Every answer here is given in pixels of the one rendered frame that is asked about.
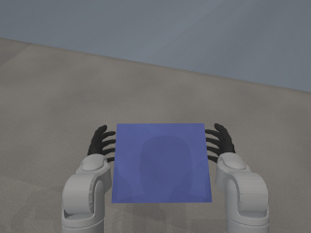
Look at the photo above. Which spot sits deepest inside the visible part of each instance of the carton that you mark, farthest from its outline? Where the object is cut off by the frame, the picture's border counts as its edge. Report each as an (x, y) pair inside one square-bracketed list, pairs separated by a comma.
[(161, 163)]

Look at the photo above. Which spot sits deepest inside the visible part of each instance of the left robot forearm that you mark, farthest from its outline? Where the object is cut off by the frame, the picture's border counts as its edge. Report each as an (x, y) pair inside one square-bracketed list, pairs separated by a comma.
[(83, 196)]

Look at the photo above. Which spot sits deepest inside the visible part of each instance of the left robot hand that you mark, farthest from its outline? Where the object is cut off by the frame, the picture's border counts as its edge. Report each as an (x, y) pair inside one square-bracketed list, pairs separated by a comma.
[(96, 146)]

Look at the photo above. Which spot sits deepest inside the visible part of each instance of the right robot forearm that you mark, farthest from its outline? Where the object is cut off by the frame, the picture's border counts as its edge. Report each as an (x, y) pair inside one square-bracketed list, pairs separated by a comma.
[(246, 195)]

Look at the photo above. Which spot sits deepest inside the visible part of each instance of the right robot hand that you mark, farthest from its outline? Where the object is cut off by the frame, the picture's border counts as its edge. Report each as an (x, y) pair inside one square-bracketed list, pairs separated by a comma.
[(224, 143)]

